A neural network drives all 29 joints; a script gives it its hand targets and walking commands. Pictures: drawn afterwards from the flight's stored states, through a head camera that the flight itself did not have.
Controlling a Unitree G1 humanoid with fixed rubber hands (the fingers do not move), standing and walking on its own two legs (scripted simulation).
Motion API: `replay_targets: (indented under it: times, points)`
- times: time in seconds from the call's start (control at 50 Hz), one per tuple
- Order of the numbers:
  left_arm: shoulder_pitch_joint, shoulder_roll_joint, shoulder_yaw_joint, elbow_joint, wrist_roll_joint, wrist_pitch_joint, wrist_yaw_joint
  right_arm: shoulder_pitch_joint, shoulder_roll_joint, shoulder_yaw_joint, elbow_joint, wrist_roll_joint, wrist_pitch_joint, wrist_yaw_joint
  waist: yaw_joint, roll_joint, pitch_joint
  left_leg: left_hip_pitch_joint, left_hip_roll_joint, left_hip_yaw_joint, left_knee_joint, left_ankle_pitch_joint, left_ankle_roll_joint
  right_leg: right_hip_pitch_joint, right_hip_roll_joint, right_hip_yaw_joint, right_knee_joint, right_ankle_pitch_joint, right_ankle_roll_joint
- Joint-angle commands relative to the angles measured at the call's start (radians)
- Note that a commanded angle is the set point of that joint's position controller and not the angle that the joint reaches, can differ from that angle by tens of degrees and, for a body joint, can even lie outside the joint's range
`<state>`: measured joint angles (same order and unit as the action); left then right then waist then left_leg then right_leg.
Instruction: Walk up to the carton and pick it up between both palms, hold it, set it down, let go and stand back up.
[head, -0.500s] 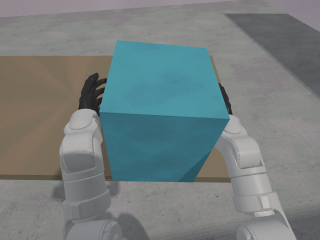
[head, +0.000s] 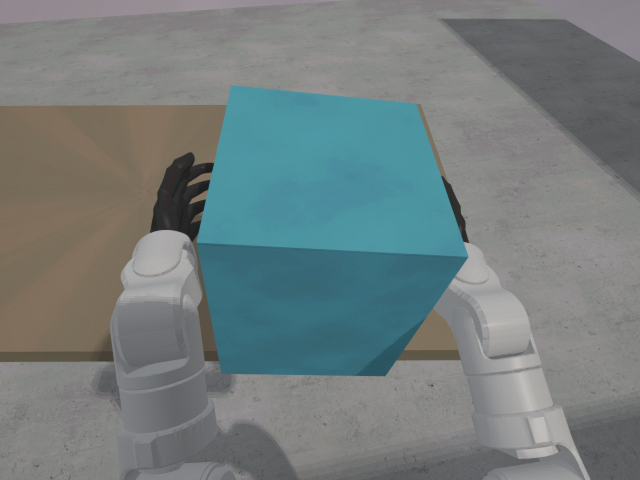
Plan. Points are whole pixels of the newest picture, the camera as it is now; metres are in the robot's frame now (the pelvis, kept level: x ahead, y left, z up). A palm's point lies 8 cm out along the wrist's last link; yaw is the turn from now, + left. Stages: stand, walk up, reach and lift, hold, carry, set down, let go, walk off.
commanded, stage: hold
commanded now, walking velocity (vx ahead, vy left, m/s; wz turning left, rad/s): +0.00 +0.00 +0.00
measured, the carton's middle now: (315, 243) +0.35 -0.01 +0.14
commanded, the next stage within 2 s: none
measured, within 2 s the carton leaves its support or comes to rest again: neither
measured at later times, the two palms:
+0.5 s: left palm (178, 222) +0.35 +0.13 +0.19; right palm (443, 224) +0.36 -0.16 +0.15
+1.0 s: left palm (183, 232) +0.33 +0.12 +0.19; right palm (454, 244) +0.33 -0.17 +0.15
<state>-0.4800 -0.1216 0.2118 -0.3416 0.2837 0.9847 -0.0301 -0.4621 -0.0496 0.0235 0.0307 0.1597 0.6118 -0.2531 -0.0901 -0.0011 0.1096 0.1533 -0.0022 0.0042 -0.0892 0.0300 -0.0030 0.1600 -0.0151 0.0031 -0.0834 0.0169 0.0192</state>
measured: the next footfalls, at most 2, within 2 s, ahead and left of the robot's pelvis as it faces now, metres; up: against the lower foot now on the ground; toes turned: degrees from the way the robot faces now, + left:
none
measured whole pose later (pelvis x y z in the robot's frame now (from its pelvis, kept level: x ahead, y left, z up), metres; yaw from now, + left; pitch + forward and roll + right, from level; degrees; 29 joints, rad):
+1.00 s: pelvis -0.01 +0.00 +0.00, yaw -1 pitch -6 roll +0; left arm -0.51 -0.13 0.22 -0.31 0.30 0.99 -0.03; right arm -0.49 -0.05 0.00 0.06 0.15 0.62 -0.24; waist -0.09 0.00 0.12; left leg 0.15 0.01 0.01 -0.09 0.04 -0.01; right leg 0.15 -0.01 0.01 -0.07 0.02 0.02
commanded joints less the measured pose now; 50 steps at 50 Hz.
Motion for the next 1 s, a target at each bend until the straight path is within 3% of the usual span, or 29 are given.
replay_targets:
  times: [0.0,0.08,0.2,0.34,0.46,0.56,0.64,0.76,0.86,0.98]
  points:
    - [-0.437,-0.325,-0.362,-0.052,-0.165,-0.021,-0.143,-0.652,0.314,0.293,-0.258,0.079,-0.085,0.116,0.006,0.015,-0.428,0.189,0.006,0.004,0.064,0.292,-0.035,0.028,0.060,-0.018,0.046,0.151,0.044]
    - [-0.465,-0.322,-0.330,-0.029,-0.151,-0.027,-0.147,-0.687,0.331,0.287,-0.237,0.072,-0.092,0.118,0.023,0.015,-0.426,0.149,0.002,0.015,0.040,0.227,-0.017,0.066,0.050,-0.011,0.053,0.146,0.051]
    - [-0.515,-0.326,-0.298,0.037,-0.143,-0.064,-0.146,-0.755,0.375,0.312,-0.216,0.073,-0.103,0.116,0.051,-0.031,-0.445,0.079,-0.003,0.021,0.006,0.121,0.022,0.124,0.038,0.003,0.080,0.141,0.068]
    - [-0.561,-0.341,-0.292,0.085,-0.156,-0.115,-0.153,-0.769,0.427,0.322,-0.175,0.060,-0.114,0.099,0.051,-0.044,-0.472,0.034,-0.009,0.012,-0.009,0.074,0.045,0.154,0.023,0.022,0.103,0.178,0.078]
    - [-0.513,-0.337,-0.304,0.069,-0.166,-0.116,-0.167,-0.702,0.429,0.340,-0.169,0.072,-0.108,0.074,0.034,-0.027,-0.475,0.045,-0.017,0.003,0.007,0.180,0.032,0.191,0.026,0.022,0.115,0.324,0.077]
    - [-0.458,-0.344,-0.372,-0.035,-0.195,-0.087,-0.178,-0.639,0.415,0.370,-0.239,0.105,-0.093,0.058,0.002,0.013,-0.500,0.113,-0.022,-0.011,0.043,0.362,-0.012,0.198,0.040,0.016,0.111,0.438,0.064]
    - [-0.428,-0.335,-0.408,-0.106,-0.206,-0.056,-0.175,-0.610,0.381,0.372,-0.285,0.118,-0.086,0.063,-0.010,0.037,-0.494,0.183,-0.013,-0.014,0.077,0.462,-0.042,0.137,0.051,0.001,0.085,0.410,0.050]
    - [-0.417,-0.341,-0.453,-0.158,-0.221,-0.027,-0.151,-0.633,0.339,0.359,-0.354,0.123,-0.086,0.090,-0.021,0.049,-0.503,0.262,0.003,-0.017,0.106,0.496,-0.061,0.033,0.066,-0.019,0.060,0.286,0.040]
    - [-0.424,-0.322,-0.398,-0.093,-0.187,-0.011,-0.144,-0.642,0.302,0.298,-0.295,0.084,-0.082,0.111,-0.010,0.030,-0.439,0.223,0.011,-0.003,0.077,0.314,-0.047,-0.007,0.061,-0.024,0.040,0.131,0.037]
    - [-0.494,-0.323,-0.325,0.007,-0.150,-0.035,-0.142,-0.713,0.325,0.259,-0.221,0.052,-0.092,0.128,0.021,-0.006,-0.405,0.121,0.009,0.019,0.027,0.113,-0.006,0.021,0.050,-0.017,0.050,0.031,0.052]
